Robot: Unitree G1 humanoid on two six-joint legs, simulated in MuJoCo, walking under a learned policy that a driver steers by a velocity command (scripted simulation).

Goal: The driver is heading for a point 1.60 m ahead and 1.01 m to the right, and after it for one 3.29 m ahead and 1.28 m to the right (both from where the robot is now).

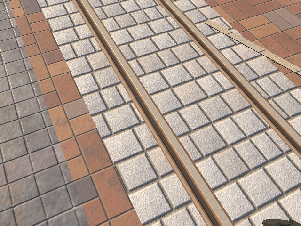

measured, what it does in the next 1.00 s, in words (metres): steps on the spot, turning right: right foot, then left foot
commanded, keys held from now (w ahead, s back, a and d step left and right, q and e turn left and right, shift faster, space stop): e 1.00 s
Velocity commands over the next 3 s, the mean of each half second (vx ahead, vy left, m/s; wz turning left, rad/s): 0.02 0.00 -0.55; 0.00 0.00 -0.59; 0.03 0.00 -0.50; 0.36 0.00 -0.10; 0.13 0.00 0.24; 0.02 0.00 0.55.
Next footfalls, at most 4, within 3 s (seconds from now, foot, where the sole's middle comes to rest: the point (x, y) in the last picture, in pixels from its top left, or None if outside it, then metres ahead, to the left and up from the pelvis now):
0.24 right None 0.06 -0.14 -0.78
0.74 left None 0.13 0.07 -0.78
1.18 right None -0.02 -0.16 -0.78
1.68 left None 0.17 -0.04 -0.78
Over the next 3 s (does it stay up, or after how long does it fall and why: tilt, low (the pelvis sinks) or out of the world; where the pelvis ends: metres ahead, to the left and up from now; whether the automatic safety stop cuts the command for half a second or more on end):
stays up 0.24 -0.31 0.00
